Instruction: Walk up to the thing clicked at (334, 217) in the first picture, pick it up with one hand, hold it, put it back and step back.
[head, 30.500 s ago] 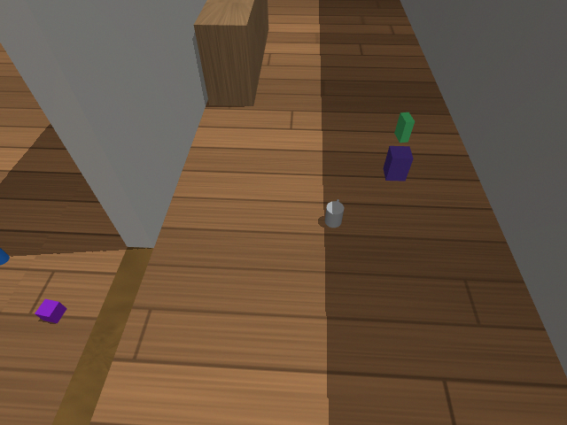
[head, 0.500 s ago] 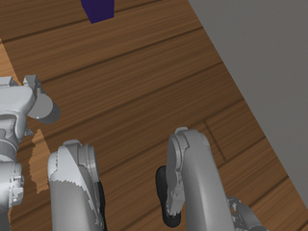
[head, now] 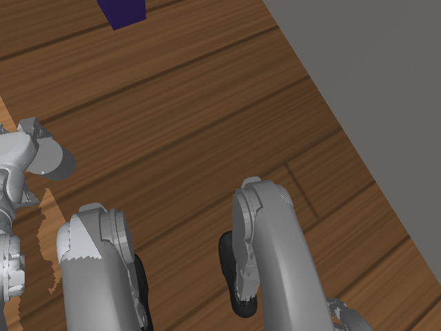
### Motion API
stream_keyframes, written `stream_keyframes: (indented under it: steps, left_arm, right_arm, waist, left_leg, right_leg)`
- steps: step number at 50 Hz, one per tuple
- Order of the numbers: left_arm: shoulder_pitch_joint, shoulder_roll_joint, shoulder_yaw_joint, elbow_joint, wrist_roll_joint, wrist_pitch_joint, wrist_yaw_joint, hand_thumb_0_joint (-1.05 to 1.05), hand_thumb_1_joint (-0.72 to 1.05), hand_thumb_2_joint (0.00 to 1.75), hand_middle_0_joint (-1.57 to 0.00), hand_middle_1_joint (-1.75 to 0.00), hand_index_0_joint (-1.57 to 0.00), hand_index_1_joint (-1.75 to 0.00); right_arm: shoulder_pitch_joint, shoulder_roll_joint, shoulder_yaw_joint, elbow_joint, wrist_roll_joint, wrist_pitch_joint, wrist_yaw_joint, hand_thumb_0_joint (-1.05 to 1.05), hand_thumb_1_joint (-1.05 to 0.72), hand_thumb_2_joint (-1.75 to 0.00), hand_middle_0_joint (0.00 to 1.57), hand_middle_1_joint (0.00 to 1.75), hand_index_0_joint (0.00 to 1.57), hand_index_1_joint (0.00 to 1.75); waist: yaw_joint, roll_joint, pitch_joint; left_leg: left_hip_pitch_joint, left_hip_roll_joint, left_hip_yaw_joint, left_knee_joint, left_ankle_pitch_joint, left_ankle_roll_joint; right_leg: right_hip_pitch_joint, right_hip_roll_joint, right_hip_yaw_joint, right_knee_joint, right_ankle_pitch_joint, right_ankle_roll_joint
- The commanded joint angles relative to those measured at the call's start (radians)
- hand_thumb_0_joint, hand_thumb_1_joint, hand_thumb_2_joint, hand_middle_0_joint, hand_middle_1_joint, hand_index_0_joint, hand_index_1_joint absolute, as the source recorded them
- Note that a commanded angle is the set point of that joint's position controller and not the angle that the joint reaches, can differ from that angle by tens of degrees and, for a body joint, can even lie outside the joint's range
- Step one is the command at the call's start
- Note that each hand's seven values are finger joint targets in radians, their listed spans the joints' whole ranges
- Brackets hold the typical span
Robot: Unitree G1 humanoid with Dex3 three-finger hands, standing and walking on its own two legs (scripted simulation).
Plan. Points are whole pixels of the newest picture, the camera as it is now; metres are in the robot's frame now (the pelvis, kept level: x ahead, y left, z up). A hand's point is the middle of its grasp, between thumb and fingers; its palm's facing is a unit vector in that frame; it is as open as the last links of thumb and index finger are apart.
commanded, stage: rest palm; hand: left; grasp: from above
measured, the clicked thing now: (49, 153) +0.46 +0.30 -0.28
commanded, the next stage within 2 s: close in 0.80 s
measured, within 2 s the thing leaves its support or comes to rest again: neither
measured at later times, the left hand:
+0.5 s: hand (42, 155) +0.44 +0.29 -0.22, palm faces -0.45 -0.11 -0.89, open 14.3 cm
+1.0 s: hand (46, 160) +0.44 +0.30 -0.25, palm faces -0.43 -0.12 -0.89, open 13.9 cm
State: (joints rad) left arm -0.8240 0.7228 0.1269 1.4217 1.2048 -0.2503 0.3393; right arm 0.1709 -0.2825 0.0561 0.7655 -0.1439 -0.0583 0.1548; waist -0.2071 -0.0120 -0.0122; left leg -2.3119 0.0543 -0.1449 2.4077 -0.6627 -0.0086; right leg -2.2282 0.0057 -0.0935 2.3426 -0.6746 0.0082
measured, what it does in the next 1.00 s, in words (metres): stands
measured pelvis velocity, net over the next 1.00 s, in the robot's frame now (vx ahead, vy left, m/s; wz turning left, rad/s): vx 0.01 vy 0.01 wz -0.07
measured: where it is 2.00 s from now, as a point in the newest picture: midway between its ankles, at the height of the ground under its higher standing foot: (190, 300)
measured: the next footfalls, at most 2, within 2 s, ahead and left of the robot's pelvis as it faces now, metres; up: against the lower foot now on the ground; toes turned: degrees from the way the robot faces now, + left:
none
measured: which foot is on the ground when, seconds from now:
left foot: down 0.00-1.00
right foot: down 0.00-1.00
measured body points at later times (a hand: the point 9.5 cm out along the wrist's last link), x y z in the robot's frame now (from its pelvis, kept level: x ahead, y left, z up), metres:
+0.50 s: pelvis +0.01 +0.00 -0.03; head +0.25 +0.08 +0.34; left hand +0.46 +0.30 -0.17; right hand +0.08 -0.27 -0.13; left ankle +0.08 +0.13 -0.29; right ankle +0.10 -0.12 -0.29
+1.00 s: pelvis +0.01 +0.01 -0.04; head +0.26 +0.09 +0.33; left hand +0.46 +0.30 -0.20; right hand +0.05 -0.26 -0.12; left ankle +0.08 +0.13 -0.29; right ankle +0.10 -0.12 -0.29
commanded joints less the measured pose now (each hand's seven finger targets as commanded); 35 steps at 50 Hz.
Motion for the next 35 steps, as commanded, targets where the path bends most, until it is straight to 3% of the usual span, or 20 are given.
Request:
stream_keyframes:
  steps: [1, 2, 5, 8, 9, 11, 13, 16, 17, 19, 20, 21, 24, 26, 29, 30, 31, 33, 35]
  left_arm:
    - [-0.300, 0.237, 0.023, -0.215, 0.017, -0.112, 0.129, 0.00, -0.52, 0.95, -0.06, -1.08, -0.08, -1.05]
    - [-0.304, 0.237, 0.021, -0.236, 0.041, -0.118, 0.156, 0.00, -0.52, 0.97, -0.06, -1.07, -0.08, -1.05]
    - [-0.347, 0.224, 0.018, -0.264, 0.064, -0.093, 0.233, 0.00, -0.54, 0.97, -0.06, -1.03, -0.07, -1.02]
    - [-0.368, 0.168, -0.016, -0.110, 0.082, -0.031, 0.279, 0.00, -0.57, 1.02, -0.06, -0.97, -0.04, -0.99]
    - [-0.405, 0.181, -0.014, -0.086, 0.094, -0.013, 0.288, 0.00, -0.59, 1.04, -0.06, -0.96, -0.04, -0.98]
    - [-0.432, 0.155, -0.044, 0.035, 0.099, 0.016, 0.287, 0.00, -0.58, 1.04, -0.06, -0.96, -0.04, -0.98]
    - [-0.403, 0.192, -0.033, 0.102, 0.098, 0.036, 0.286, 0.00, -0.59, 1.05, -0.06, -0.96, -0.04, -0.99]
    - [-0.434, 0.262, 0.003, 0.089, 0.094, 0.048, 0.272, 0.00, -0.56, 1.02, -0.06, -0.98, -0.05, -1.00]
    - [-0.387, 0.248, 0.000, 0.119, 0.091, 0.055, 0.265, 0.00, -0.56, 1.02, -0.06, -0.98, -0.05, -1.00]
    - [-0.334, 0.300, 0.065, 0.133, 0.073, 0.058, 0.266, 0.00, -0.55, 1.01, -0.06, -0.99, -0.05, -1.00]
    - [-0.351, 0.275, 0.034, 0.142, 0.069, 0.058, 0.256, 0.00, -0.54, 0.99, -0.06, -1.00, -0.05, -1.00]
    - [-0.339, 0.308, 0.061, 0.156, 0.071, 0.058, 0.255, 0.00, -0.54, 0.98, -0.06, -1.01, -0.05, -1.01]
    - [-0.345, 0.297, 0.040, 0.112, 0.048, 0.044, 0.234, 0.00, -0.54, 0.98, -0.06, -1.00, -0.05, -1.00]
    - [-0.301, 0.357, 0.090, 0.091, 0.049, 0.035, 0.233, 0.00, -0.55, 0.99, -0.06, -0.99, -0.05, -1.00]
    - [-0.307, 0.372, 0.111, 0.058, 0.052, 0.005, 0.233, 0.00, -0.55, 0.99, -0.06, -0.98, -0.05, -0.99]
    - [-0.315, 0.346, 0.088, 0.074, 0.050, -0.003, 0.232, 0.00, -0.56, 1.00, -0.06, -0.98, -0.05, -0.99]
    - [-0.328, 0.356, 0.096, 0.048, 0.051, -0.016, 0.236, 0.00, -0.57, 1.01, -0.06, -0.97, -0.04, -0.98]
    - [-0.332, 0.346, 0.075, 0.051, 0.048, -0.033, 0.239, 0.00, -0.56, 1.01, -0.06, -0.97, -0.04, -0.98]
    - [-0.317, 0.380, 0.098, 0.048, 0.060, -0.047, 0.252, 0.00, -0.55, 1.01, -0.06, -0.96, -0.05, -0.97]
  right_arm:
    - [0.143, -0.234, -0.084, -0.013, -0.020, -0.022, -0.014, 0.00, -0.90, -0.90, 0.20, 0.30, 0.20, 0.30]
    - [0.145, -0.238, -0.093, -0.007, -0.025, -0.023, -0.016, 0.00, -0.90, -0.90, 0.20, 0.30, 0.20, 0.30]
    - [0.121, -0.247, -0.111, 0.001, -0.038, -0.035, -0.017, 0.00, -0.90, -0.90, 0.20, 0.30, 0.20, 0.30]
    - [0.113, -0.250, -0.105, 0.027, -0.052, -0.050, -0.012, 0.00, -0.90, -0.90, 0.20, 0.30, 0.20, 0.30]
    - [0.122, -0.255, -0.098, 0.037, -0.054, -0.050, -0.013, 0.00, -0.90, -0.90, 0.20, 0.30, 0.20, 0.30]
    - [0.125, -0.256, -0.081, 0.050, -0.063, -0.062, -0.005, 0.00, -0.90, -0.90, 0.20, 0.30, 0.20, 0.30]
    - [0.118, -0.260, -0.064, 0.052, -0.065, -0.072, 0.005, 0.00, -0.90, -0.90, 0.20, 0.30, 0.20, 0.30]
    - [0.112, -0.263, -0.046, 0.034, -0.080, -0.089, 0.020, 0.00, -0.90, -0.90, 0.20, 0.30, 0.20, 0.30]
    - [0.108, -0.259, -0.041, 0.032, -0.079, -0.091, 0.025, 0.00, -0.89, -0.90, 0.20, 0.30, 0.20, 0.30]
    - [0.106, -0.272, -0.042, 0.017, -0.082, -0.090, 0.029, 0.00, -0.89, -0.90, 0.20, 0.30, 0.20, 0.30]
    - [0.088, -0.255, -0.031, 0.001, -0.082, -0.093, 0.034, 0.00, -0.90, -0.90, 0.20, 0.30, 0.20, 0.30]
    - [0.097, -0.261, -0.029, 0.010, -0.092, -0.092, 0.038, 0.00, -0.90, -0.90, 0.20, 0.30, 0.20, 0.30]
    - [0.089, -0.258, -0.016, -0.016, -0.093, -0.095, 0.045, 0.00, -0.90, -0.90, 0.20, 0.30, 0.20, 0.30]
    - [0.114, -0.272, -0.016, -0.003, -0.096, -0.091, 0.043, 0.00, -0.90, -0.90, 0.20, 0.30, 0.20, 0.30]
    - [0.139, -0.272, -0.014, 0.011, -0.108, -0.087, 0.052, 0.00, -0.89, -0.90, 0.20, 0.30, 0.20, 0.30]
    - [0.131, -0.264, -0.009, 0.009, -0.107, -0.090, 0.055, 0.00, -0.89, -0.90, 0.20, 0.30, 0.20, 0.30]
    - [0.141, -0.278, -0.012, 0.014, -0.113, -0.090, 0.056, 0.00, -0.89, -0.90, 0.20, 0.30, 0.20, 0.30]
    - [0.125, -0.280, -0.008, 0.004, -0.113, -0.099, 0.059, 0.00, -0.89, -0.90, 0.20, 0.30, 0.20, 0.30]
    - [0.140, -0.287, -0.006, 0.015, -0.117, -0.101, 0.060, 0.00, -0.89, -0.90, 0.20, 0.30, 0.20, 0.30]
  waist:
    - [-0.012, 0.246, -0.649]
    - [-0.014, 0.271, -0.658]
    - [-0.010, 0.347, -0.691]
    - [-0.043, 0.320, -0.617]
    - [-0.052, 0.306, -0.623]
    - [-0.080, 0.302, -0.581]
    - [-0.062, 0.287, -0.572]
    - [-0.068, 0.294, -0.578]
    - [-0.057, 0.293, -0.583]
    - [-0.043, 0.283, -0.635]
    - [-0.051, 0.272, -0.624]
    - [-0.060, 0.255, -0.617]
    - [-0.054, 0.255, -0.612]
    - [-0.048, 0.267, -0.650]
    - [-0.067, 0.284, -0.643]
    - [-0.073, 0.275, -0.621]
    - [-0.083, 0.291, -0.627]
    - [-0.081, 0.289, -0.596]
    - [-0.077, 0.303, -0.587]
  left_leg:
    - [0.454, -0.041, 0.097, -0.192, 0.093, 0.028]
    - [0.483, -0.038, 0.095, -0.198, 0.091, 0.024]
    - [0.554, -0.033, 0.091, -0.221, 0.080, 0.014]
    - [0.517, -0.032, 0.088, -0.215, 0.058, 0.016]
    - [0.520, -0.032, 0.083, -0.216, 0.065, 0.018]
    - [0.500, -0.035, 0.077, -0.202, 0.064, 0.021]
    - [0.484, -0.038, 0.076, -0.190, 0.078, 0.024]
    - [0.464, -0.040, 0.084, -0.172, 0.091, 0.030]
    - [0.469, -0.042, 0.090, -0.169, 0.107, 0.030]
    - [0.466, -0.039, 0.091, -0.155, 0.153, 0.031]
    - [0.438, -0.036, 0.095, -0.138, 0.154, 0.034]
    - [0.411, -0.036, 0.097, -0.127, 0.164, 0.038]
    - [0.382, -0.036, 0.091, -0.127, 0.143, 0.043]
    - [0.419, -0.032, 0.087, -0.115, 0.189, 0.040]
    - [0.421, -0.028, 0.074, -0.110, 0.194, 0.036]
    - [0.413, -0.027, 0.070, -0.099, 0.173, 0.035]
    - [0.423, -0.027, 0.065, -0.104, 0.174, 0.033]
    - [0.401, -0.026, 0.061, -0.101, 0.136, 0.032]
    - [0.399, -0.027, 0.060, -0.099, 0.121, 0.030]
  right_leg:
    - [0.299, 0.042, -0.057, -0.232, 0.135, -0.042]
    - [0.278, 0.042, -0.060, -0.226, 0.135, -0.044]
    - [0.212, 0.034, -0.074, -0.216, 0.115, -0.047]
    - [0.146, 0.030, -0.089, -0.202, 0.100, -0.044]
    - [0.142, 0.032, -0.092, -0.208, 0.111, -0.042]
    - [0.131, 0.030, -0.101, -0.190, 0.121, -0.036]
    - [0.145, 0.030, -0.100, -0.175, 0.138, -0.035]
    - [0.188, 0.035, -0.098, -0.167, 0.154, -0.031]
    - [0.206, 0.036, -0.094, -0.167, 0.165, -0.033]
    - [0.260, 0.043, -0.093, -0.167, 0.211, -0.031]
    - [0.275, 0.046, -0.084, -0.165, 0.224, -0.033]
    - [0.304, 0.048, -0.080, -0.168, 0.241, -0.030]
    - [0.315, 0.050, -0.080, -0.173, 0.223, -0.028]
    - [0.353, 0.052, -0.088, -0.162, 0.267, -0.025]
    - [0.354, 0.055, -0.099, -0.148, 0.276, -0.026]
    - [0.325, 0.056, -0.099, -0.144, 0.256, -0.028]
    - [0.328, 0.057, -0.106, -0.145, 0.255, -0.028]
    - [0.305, 0.059, -0.105, -0.147, 0.217, -0.032]
    - [0.296, 0.059, -0.109, -0.147, 0.199, -0.033]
